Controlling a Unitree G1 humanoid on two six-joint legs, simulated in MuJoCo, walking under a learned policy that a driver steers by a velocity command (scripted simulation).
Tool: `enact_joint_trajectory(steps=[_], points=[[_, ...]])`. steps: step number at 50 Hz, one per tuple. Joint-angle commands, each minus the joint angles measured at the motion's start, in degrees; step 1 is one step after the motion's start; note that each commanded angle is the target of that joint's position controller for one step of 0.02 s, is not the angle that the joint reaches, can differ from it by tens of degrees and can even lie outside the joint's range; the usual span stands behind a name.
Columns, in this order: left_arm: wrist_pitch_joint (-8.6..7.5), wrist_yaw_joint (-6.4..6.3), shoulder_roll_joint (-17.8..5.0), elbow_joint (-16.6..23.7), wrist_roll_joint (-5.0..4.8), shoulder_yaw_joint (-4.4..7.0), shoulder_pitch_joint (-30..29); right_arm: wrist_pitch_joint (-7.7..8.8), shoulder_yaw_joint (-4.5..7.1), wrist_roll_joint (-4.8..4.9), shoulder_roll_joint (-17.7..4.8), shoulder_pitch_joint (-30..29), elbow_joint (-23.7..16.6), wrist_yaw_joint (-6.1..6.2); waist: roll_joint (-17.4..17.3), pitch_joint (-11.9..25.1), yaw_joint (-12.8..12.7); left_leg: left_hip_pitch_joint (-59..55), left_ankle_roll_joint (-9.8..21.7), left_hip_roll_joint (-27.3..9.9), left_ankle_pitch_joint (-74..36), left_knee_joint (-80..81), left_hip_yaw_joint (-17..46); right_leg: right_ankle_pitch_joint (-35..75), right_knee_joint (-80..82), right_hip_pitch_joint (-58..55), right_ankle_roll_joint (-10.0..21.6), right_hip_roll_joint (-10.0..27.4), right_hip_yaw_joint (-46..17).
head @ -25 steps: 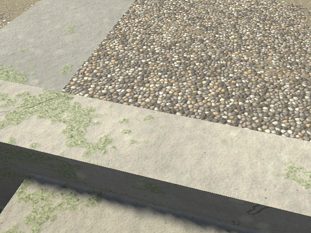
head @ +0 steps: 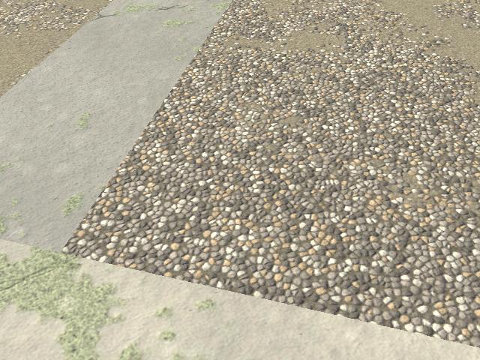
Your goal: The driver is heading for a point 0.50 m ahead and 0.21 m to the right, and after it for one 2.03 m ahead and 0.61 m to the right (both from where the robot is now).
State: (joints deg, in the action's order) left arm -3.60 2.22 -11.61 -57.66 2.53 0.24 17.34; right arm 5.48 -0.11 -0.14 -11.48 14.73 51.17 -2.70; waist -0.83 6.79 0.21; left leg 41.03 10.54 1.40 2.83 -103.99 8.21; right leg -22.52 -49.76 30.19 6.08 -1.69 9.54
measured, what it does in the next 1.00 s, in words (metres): climbs, turning right: left foot 0.18 m higher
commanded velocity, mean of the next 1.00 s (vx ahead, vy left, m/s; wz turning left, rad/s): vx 0.50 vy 0.00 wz -0.51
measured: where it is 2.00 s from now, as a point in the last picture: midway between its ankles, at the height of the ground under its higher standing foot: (394, 187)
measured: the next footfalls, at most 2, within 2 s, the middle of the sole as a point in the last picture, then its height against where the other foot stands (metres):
left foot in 0.42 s outside the picture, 0.18 m higher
right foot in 1.02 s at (355, 310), level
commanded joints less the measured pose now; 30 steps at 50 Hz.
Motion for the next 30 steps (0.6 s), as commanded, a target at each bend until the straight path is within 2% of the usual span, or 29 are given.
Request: enact_joint_trajectory(steps=[1, 2, 3, 4, 5, 7, 8, 9, 10, 11, 12, 13, 14, 15, 16, 17, 18, 19, 20, 21, 22, 23, 24, 25, 26, 27, 28, 29, 30], points=[[-1.22, 1.71, 8.16, -1.68, -0.14, -2.87, 0.87, 0.04, -3.75, 0.43, 8.35, 3.44, -5.39, -0.13, 1.51, -7.63, 5.99, 20.78, 2.49, -2.32, 1.19, -10.37, 0.87, 6.62, 27.75, -5.01, 3.11, 9.52, -20.53], [-1.02, 1.80, 7.37, -1.55, -0.50, -2.94, 0.01, -0.24, -4.13, -0.14, 8.17, 2.54, -6.14, 0.10, 0.69, -8.15, 7.14, 22.48, 1.41, -3.33, -0.44, -8.72, 0.33, 7.32, 27.99, -3.02, 2.41, 8.83, -18.78], [-0.77, 1.83, 5.05, -1.09, -0.98, -2.68, -0.01, -0.68, -4.34, -0.74, 7.09, 2.33, -6.37, 0.18, 0.27, -8.25, 7.63, 23.74, -1.05, -4.94, -1.85, -5.24, -4.31, 6.13, 29.05, -1.62, 2.90, 8.26, -17.11], [-0.41, 1.39, 4.66, -0.82, -1.13, -2.75, 0.77, -0.81, -4.60, -1.53, 6.21, -1.80, -7.93, 0.44, 0.34, -8.13, 6.54, 23.07, -3.54, -5.91, -4.51, -0.76, -7.38, 6.31, 30.23, 0.47, 3.61, 7.48, -16.44], [-0.41, 0.95, 5.05, -1.33, -0.98, -3.00, 3.48, -0.64, -4.48, -1.97, 5.71, -4.83, -8.38, 0.37, 1.03, -7.01, 4.73, 23.89, -5.56, -6.24, -6.70, -2.72, -10.14, 7.89, 30.95, 0.31, 4.77, 7.67, -18.54], [-0.21, -0.02, 3.42, -2.69, -0.38, -2.73, 9.42, -0.43, -4.58, -1.05, 6.39, -7.06, -7.84, 0.98, 4.77, -5.80, 1.75, 28.67, -7.69, -7.01, -7.07, -5.34, -11.77, 9.78, 30.30, -4.66, 6.32, 8.45, -21.96], [0.03, -0.50, 3.19, -3.24, 0.07, -2.64, 12.98, -0.15, -4.60, -0.43, 6.70, -8.33, -7.78, 1.08, 5.22, -5.44, -0.18, 33.49, -8.41, -7.26, -6.16, -9.29, -11.85, 10.42, 29.74, -9.92, 7.48, 9.65, -24.56], [0.30, -0.85, 2.69, -3.58, -0.35, -2.45, 15.29, 0.10, -4.64, -0.06, 6.55, -11.57, -9.07, 1.00, 4.46, -6.64, -1.77, 38.57, -8.95, -8.17, -5.01, -8.06, -10.95, 10.66, 29.31, -14.84, 7.61, 10.65, -27.44], [0.51, -1.53, 2.44, -4.40, -0.73, -2.28, 19.35, 0.37, -4.66, 0.07, 6.68, -16.28, -10.65, 0.97, 5.24, -7.27, -4.19, 45.02, -9.60, -8.48, -1.79, -7.71, -11.14, 10.20, 29.62, -21.75, 8.00, 12.01, -30.76], [0.87, -2.16, 3.28, -4.98, -0.45, -2.42, 22.86, 0.82, -5.09, 0.43, 7.59, -21.38, -12.74, 0.91, 6.18, -7.81, -6.40, 52.40, -10.10, -8.43, 1.84, -10.55, -11.08, 12.36, 29.69, -29.07, 8.44, 13.94, -34.39], [1.09, -2.74, 3.57, -4.93, -0.34, -2.24, 24.66, 1.34, -5.43, 0.44, 8.32, -24.55, -14.24, 0.69, 6.61, -8.84, -7.08, 58.24, -10.59, -8.96, 5.13, -11.36, -10.04, 13.14, 29.34, -34.70, 8.53, 15.48, -36.56], [1.80, -3.36, 3.29, -4.76, -1.24, -1.87, 26.05, 1.96, -6.53, 0.35, 9.81, -29.84, -16.94, 0.36, 6.26, -9.44, -8.66, 61.32, -11.73, -8.77, 8.04, -8.43, -12.22, 11.65, 30.94, -36.92, 8.37, 15.30, -36.89], [2.56, -4.10, 4.52, -4.38, -1.60, -1.93, 26.96, 2.37, -7.24, 0.24, 10.99, -33.73, -19.70, -0.02, 7.04, -10.58, -8.60, 60.19, -12.06, -9.45, 8.33, -6.05, -10.75, 13.08, 32.71, -35.45, 7.95, 15.86, -37.25], [3.19, -4.87, 4.74, -3.88, -1.63, -1.90, 26.06, 2.49, -7.31, 0.44, 10.14, -33.40, -20.61, -0.19, 7.16, -10.96, -7.52, 57.41, -12.13, -9.86, 8.27, -1.51, -10.61, 13.75, 34.10, -34.37, 7.34, 15.40, -35.35], [3.65, -5.36, 3.70, -2.25, -2.03, -1.37, 24.13, 2.51, -7.56, -0.11, 8.91, -35.96, -21.95, -0.64, 5.26, -11.48, -7.83, 44.03, -12.16, -9.06, 8.55, 10.33, -16.93, 15.31, 42.33, -25.19, 8.75, 14.40, -31.84], [3.86, -6.15, 3.85, -2.99, -4.16, -0.92, 24.46, 2.25, -8.55, -0.84, 11.42, -41.22, -25.11, -0.39, 7.68, -12.47, -7.58, 28.60, -11.07, -9.73, 16.31, 20.99, -15.18, 19.18, 48.96, -16.86, 8.53, 15.74, -30.94], [3.15, -5.39, 3.28, -0.97, -4.07, -1.05, 19.92, 2.60, -7.16, -0.15, 9.82, -35.33, -24.37, -0.46, 11.06, -8.38, -2.44, 9.95, -9.38, -5.98, 18.69, 28.63, -20.54, 36.63, 47.79, -13.00, 7.35, 13.01, -24.45], [2.02, -4.30, 0.51, -1.05, -2.65, -0.76, 20.46, 2.66, -5.04, -0.26, 6.24, -27.23, -22.36, 0.04, 15.33, -1.53, 1.13, -4.50, -7.63, -1.68, 18.04, 26.01, -22.78, 66.66, 43.14, -13.53, 7.27, 13.37, -22.02], [0.96, -3.84, -3.53, -1.38, -2.49, -0.04, 19.79, 2.50, -1.58, 1.07, -0.91, -14.89, -20.54, 0.68, 21.10, 4.75, 8.07, -14.34, -4.77, 0.31, 23.53, 33.86, -17.48, 93.01, 33.20, -22.93, 5.67, 12.62, -20.81], [0.31, -3.65, -8.07, 0.60, -1.62, 1.32, 12.47, 2.03, 1.70, 0.97, -8.15, -0.86, -17.57, 0.89, 22.37, 11.37, 16.43, -26.88, -1.05, -4.91, 24.76, 38.29, -3.58, 102.83, 17.08, -21.48, 3.37, 11.52, -20.53], [-1.03, -3.00, -4.57, 2.80, -2.60, 1.24, 12.27, 1.76, 3.58, -1.47, -13.48, 8.14, -14.49, 0.85, 1.84, 23.45, 15.55, -46.01, 4.22, -14.90, 35.90, 54.18, 20.30, 82.90, -1.39, -8.01, 2.36, 5.02, -19.86], [-2.54, -1.55, 3.44, 4.29, -1.77, 0.04, 13.58, 0.28, 4.29, -2.34, -16.66, 11.87, -11.84, 1.65, -23.37, 27.42, 12.44, -54.01, 8.85, -24.48, 40.31, 82.21, 49.96, 21.16, -22.17, 3.23, 1.06, -5.00, -23.62], [-3.09, 0.42, 4.49, 4.61, -1.64, 0.52, 11.14, -0.70, 3.46, -2.43, -12.16, 7.57, -11.09, 3.14, -19.41, 21.69, 10.21, -44.37, 7.39, -26.95, 34.88, 89.03, 56.21, 16.17, -47.71, 7.81, -0.58, -6.01, -28.14], [-2.16, 1.60, 6.57, 9.64, -2.66, 0.30, 3.99, -1.70, 1.07, -0.89, -3.57, 1.02, -8.95, 3.10, -12.39, 9.37, 5.02, -31.60, 3.13, -25.88, 35.91, 86.55, 43.33, 16.79, -57.03, 13.61, 0.02, -3.29, -22.50], [-0.72, 1.46, 7.38, 13.16, -2.93, -0.04, -1.86, -1.88, -0.30, -0.97, 3.50, -2.45, -5.92, 2.83, -3.86, -0.24, 2.33, -20.36, 0.77, -24.67, 35.86, 79.51, 28.64, 17.75, -60.40, 18.12, 2.00, -0.94, -18.19], [0.33, 1.13, 5.07, 15.01, -3.10, 0.34, -3.09, -1.33, -0.93, -1.74, 7.07, -3.24, -2.66, 2.57, 1.09, -5.44, 0.19, -14.13, -1.92, -22.96, 29.65, 75.50, 15.38, 17.03, -59.61, 18.26, 3.89, 1.65, -16.66], [0.69, 1.15, 4.72, 14.98, -3.86, 0.29, -0.46, -0.54, -1.32, -3.24, 8.51, -4.10, -0.21, 1.82, 0.48, -5.38, -3.10, -12.15, -4.08, -20.31, 24.39, 75.34, 6.93, 17.01, -59.12, 15.89, 5.41, 3.04, -17.63], [1.42, 1.06, 5.72, 14.97, -4.76, -0.05, 2.07, 0.17, -0.94, -2.98, 8.37, -3.49, 1.51, 1.31, -1.17, -6.67, -4.62, -12.79, -5.55, -19.24, 21.06, 77.29, 1.56, 15.31, -58.32, 16.25, 6.57, 3.40, -18.34], [2.16, 0.52, 6.94, 15.23, -5.05, -0.45, 2.52, 0.57, -0.47, -2.27, 7.23, -3.62, 3.01, 1.08, -1.80, -8.63, -5.51, -12.34, -6.11, -18.91, 19.23, 80.09, -2.26, 14.73, -58.23, 17.91, 6.72, 3.02, -18.94]])
Velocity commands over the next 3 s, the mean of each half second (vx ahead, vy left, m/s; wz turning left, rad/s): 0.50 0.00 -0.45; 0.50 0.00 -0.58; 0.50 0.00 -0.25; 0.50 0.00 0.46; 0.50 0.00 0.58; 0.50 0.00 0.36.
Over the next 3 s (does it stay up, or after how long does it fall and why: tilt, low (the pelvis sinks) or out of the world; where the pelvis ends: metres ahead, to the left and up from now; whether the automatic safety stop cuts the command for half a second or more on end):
stays up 1.57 -0.47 0.23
